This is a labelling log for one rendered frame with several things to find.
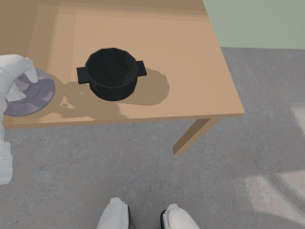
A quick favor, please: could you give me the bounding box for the lid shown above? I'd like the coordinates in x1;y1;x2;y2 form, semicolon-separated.
3;68;55;117

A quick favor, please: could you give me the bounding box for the left robot hand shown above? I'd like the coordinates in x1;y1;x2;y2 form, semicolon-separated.
0;54;38;102

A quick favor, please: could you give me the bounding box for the robot left thigh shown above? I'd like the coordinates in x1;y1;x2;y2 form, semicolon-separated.
96;201;129;229

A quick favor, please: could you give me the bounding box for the knob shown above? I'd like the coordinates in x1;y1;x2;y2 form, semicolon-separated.
13;75;32;94

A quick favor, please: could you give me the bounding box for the pot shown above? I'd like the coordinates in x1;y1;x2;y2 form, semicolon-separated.
76;48;147;101

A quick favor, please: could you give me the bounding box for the table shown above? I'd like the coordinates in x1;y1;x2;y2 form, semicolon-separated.
0;0;245;155

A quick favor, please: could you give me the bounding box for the robot right shin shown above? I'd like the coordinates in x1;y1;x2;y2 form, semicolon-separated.
166;203;178;212

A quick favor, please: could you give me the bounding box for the robot left forearm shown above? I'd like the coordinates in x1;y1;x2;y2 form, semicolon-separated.
0;67;13;140

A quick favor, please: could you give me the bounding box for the robot left upper arm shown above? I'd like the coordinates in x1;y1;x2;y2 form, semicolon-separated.
0;139;13;229

